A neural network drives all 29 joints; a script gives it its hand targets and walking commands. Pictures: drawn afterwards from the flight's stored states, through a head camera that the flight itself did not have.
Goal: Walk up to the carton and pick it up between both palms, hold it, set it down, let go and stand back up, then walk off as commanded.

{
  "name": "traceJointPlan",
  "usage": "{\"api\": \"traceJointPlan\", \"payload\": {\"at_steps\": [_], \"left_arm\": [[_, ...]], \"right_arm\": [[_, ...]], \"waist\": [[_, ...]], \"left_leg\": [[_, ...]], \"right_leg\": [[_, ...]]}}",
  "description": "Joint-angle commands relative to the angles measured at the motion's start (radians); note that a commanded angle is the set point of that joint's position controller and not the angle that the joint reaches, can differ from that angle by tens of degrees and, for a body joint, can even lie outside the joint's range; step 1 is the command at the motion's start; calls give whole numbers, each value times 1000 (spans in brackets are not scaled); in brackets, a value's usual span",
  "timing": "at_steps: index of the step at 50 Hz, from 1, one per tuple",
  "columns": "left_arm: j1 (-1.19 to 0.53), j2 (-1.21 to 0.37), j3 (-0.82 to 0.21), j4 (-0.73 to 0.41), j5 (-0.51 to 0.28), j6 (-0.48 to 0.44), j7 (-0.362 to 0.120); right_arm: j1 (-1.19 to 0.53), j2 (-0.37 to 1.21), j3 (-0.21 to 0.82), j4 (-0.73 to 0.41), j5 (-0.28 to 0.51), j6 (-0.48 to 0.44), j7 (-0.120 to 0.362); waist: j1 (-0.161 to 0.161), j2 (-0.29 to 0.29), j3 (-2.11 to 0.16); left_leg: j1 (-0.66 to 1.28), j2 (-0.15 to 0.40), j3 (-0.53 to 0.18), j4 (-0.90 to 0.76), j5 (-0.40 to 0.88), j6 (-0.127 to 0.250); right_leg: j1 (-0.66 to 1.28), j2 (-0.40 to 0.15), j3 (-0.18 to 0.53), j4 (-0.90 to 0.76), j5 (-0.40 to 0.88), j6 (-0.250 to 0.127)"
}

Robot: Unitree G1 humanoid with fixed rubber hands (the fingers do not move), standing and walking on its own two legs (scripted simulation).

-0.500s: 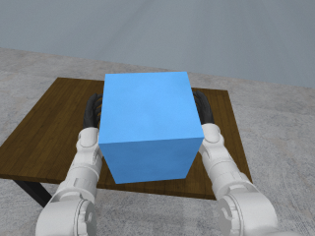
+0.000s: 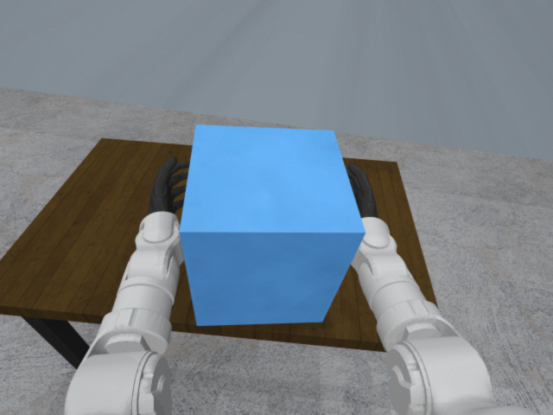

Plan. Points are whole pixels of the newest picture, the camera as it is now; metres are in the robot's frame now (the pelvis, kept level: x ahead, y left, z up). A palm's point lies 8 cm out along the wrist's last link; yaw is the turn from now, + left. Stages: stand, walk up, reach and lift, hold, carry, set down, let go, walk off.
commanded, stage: reach and lift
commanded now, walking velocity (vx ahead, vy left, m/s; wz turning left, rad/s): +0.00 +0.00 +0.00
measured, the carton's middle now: (263, 230) +0.38 +0.04 +0.07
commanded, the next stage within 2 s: hold in 1.86 s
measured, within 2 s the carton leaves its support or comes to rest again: neither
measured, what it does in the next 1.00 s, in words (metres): stands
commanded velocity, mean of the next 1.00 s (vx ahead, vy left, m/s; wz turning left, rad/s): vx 0.00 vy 0.00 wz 0.00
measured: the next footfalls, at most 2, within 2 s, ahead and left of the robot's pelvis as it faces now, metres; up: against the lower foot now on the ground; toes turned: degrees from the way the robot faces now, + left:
none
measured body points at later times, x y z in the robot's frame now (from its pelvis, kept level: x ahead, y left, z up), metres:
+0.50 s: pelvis -0.01 +0.01 +0.00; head -0.07 +0.02 +0.45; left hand +0.37 +0.18 +0.17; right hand +0.38 -0.12 +0.17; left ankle +0.02 +0.14 -0.74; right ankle +0.01 -0.11 -0.74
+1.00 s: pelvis -0.01 +0.01 +0.00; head -0.08 +0.02 +0.45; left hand +0.38 +0.18 +0.19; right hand +0.39 -0.12 +0.21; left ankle +0.02 +0.14 -0.74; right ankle +0.01 -0.11 -0.74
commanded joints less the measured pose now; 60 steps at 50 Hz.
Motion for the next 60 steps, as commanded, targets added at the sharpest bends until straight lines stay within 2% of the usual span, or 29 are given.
{"api": "traceJointPlan", "payload": {"at_steps": [1,6,9,10,11,14,16,17,18,22,23,25,26,29,37,39,41,43,44,45,46,47,48,51,53,54,56,59,60], "left_arm": [[-758,-730,-529,-372,-15,18,-168],[-748,-706,-519,-418,-24,126,-176],[-693,-673,-455,-357,-2,208,-197],[-732,-674,-462,-412,-6,212,-197],[-707,-666,-450,-368,-10,238,-208],[-778,-717,-502,-448,-44,261,-207],[-866,-724,-538,-506,-71,254,-198],[-819,-744,-555,-485,-76,269,-196],[-771,-713,-518,-416,-51,290,-201],[-854,-676,-453,-423,-39,320,-215],[-855,-661,-449,-407,-29,336,-220],[-918,-658,-456,-475,-37,333,-223],[-924,-634,-436,-422,-32,344,-225],[-1011,-655,-448,-433,-56,350,-213],[-1057,-677,-499,-502,-106,390,-182],[-1066,-649,-491,-512,-102,403,-188],[-1084,-674,-524,-559,-111,411,-191],[-1084,-645,-491,-506,-99,427,-194],[-1049,-650,-472,-479,-87,437,-197],[-1053,-648,-477,-485,-86,446,-201],[-1079,-645,-463,-515,-84,442,-200],[-1105,-659,-486,-526,-90,445,-195],[-1089,-663,-493,-549,-106,447,-192],[-1108,-643,-495,-574,-106,455,-189],[-1098,-626,-443,-467,-93,466,-193],[-1100,-665,-496,-561,-110,467,-188],[-1148,-658,-506,-580,-135,470,-181],[-1160,-656,-498,-593,-119,479,-167],[-1138,-671,-523,-599,-136,485,-166]], "right_arm": [[-820,675,495,-539,96,33,63],[-788,641,491,-563,141,126,40],[-800,629,478,-584,153,177,36],[-806,642,489,-572,152,192,38],[-785,619,459,-551,150,212,32],[-872,626,456,-617,188,220,28],[-945,665,474,-668,211,228,25],[-969,659,489,-724,231,227,24],[-940,634,470,-673,207,252,24],[-945,634,436,-606,208,300,37],[-934,640,432,-604,204,314,31],[-937,648,428,-601,212,317,30],[-971,646,411,-578,211,329,31],[-1058,682,434,-610,226,343,40],[-1074,712,479,-638,295,401,36],[-1070,701,480,-636,308,418,24],[-1015,679,456,-596,309,432,26],[-1005,668,430,-543,292,456,21],[-1036,676,445,-572,299,457,23],[-1053,667,435,-595,308,460,18],[-1098,696,470,-632,334,457,18],[-1035,664,434,-557,328,472,20],[-1088,693,473,-633,347,466,16],[-1075,684,469,-626,353,482,14],[-1125,676,449,-618,337,492,14],[-1084,678,464,-651,367,487,14],[-1150,692,475,-677,382,497,12],[-1161,706,508,-693,406,508,14],[-1146,674,491,-694,409,511,14]], "waist": [[-24,-1,-620],[-44,6,-557],[-28,-32,-432],[-28,-5,-410],[-53,-22,-391],[-85,22,-402],[-88,43,-464],[-85,48,-492],[-82,34,-408],[-73,31,-304],[-92,21,-301],[-89,54,-348],[-89,42,-312],[-63,43,-349],[-74,55,-445],[-90,45,-457],[-118,106,-459],[-139,80,-386],[-115,66,-399],[-120,84,-388],[-86,57,-454],[-125,115,-434],[-104,72,-488],[-109,99,-487],[-94,63,-405],[-110,103,-494],[-107,90,-515],[-75,106,-533],[-105,119,-521]], "left_leg": [[263,-83,7,12,348,3],[310,-80,-10,5,302,11],[295,-87,-3,-20,237,33],[295,-88,2,-28,230,26],[304,-88,-4,-31,216,27],[331,-85,-15,-16,282,10],[325,-93,-15,-5,293,5],[353,-96,-21,7,322,9],[321,-94,-19,-8,254,13],[289,-87,-21,-47,146,32],[277,-93,-15,-40,134,38],[300,-93,-6,-33,155,31],[272,-97,-11,-44,111,39],[228,-95,-9,-53,59,47],[265,-96,-19,-18,141,37],[276,-100,-19,-6,175,43],[298,-90,-24,-12,171,18],[275,-96,-20,-27,119,28],[257,-100,-17,-22,134,34],[257,-98,-19,-23,125,30],[263,-105,-17,-11,150,45],[271,-96,-28,-20,138,16],[284,-94,-24,-2,211,22],[283,-101,-18,-2,197,21],[250,-100,-25,-16,124,42],[282,-92,-32,2,199,19],[279,-99,-33,0,190,25],[294,-101,-28,15,213,30],[293,-94,-36,8,207,14]], "right_leg": [[412,14,-56,-97,516,73],[393,11,-52,-115,455,77],[400,-1,-42,-131,389,84],[402,0,-47,-127,378,83],[389,0,-49,-131,378,82],[399,19,-67,-116,394,72],[409,16,-57,-108,426,73],[412,21,-54,-107,447,70],[389,18,-55,-121,387,75],[332,16,-59,-141,205,61],[322,12,-60,-147,207,65],[338,7,-58,-133,239,69],[316,5,-51,-143,193,71],[299,4,-53,-137,118,64],[296,22,-51,-122,195,62],[319,22,-48,-124,239,62],[310,27,-58,-121,222,50],[290,22,-50,-136,190,60],[306,21,-50,-134,214,61],[308,18,-48,-137,198,57],[338,20,-48,-130,221,63],[302,27,-52,-123,196,56],[340,34,-57,-112,275,61],[339,30,-48,-115,272,62],[297,29,-42,-136,184,55],[342,32,-46,-110,260,51],[326,41,-51,-111,253,56],[329,43,-45,-106,266,55],[319,44,-44,-105,278,57]]}}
